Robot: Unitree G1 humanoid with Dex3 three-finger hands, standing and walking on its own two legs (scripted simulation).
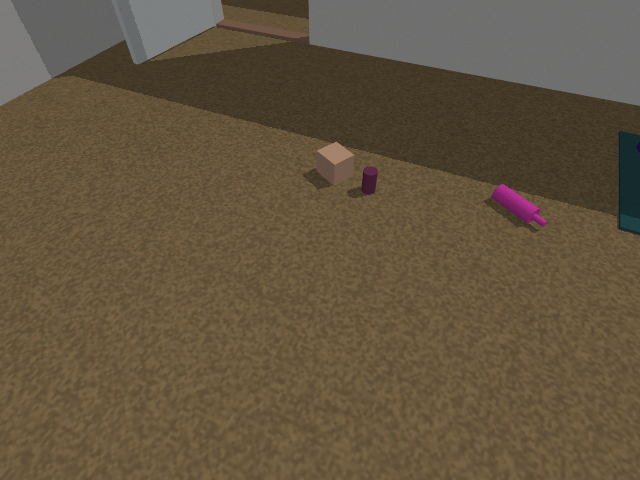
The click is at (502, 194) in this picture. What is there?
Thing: lying bottle
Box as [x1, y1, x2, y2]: [492, 184, 547, 226]
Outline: 494,190 492,197 526,222 529,222 533,219 542,226 547,221 537,214 539,211 537,207 505,185 501,184
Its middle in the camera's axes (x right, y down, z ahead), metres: +0.89 -0.12 +1.74
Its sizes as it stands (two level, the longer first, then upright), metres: 0.250 0.078 0.078
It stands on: the floor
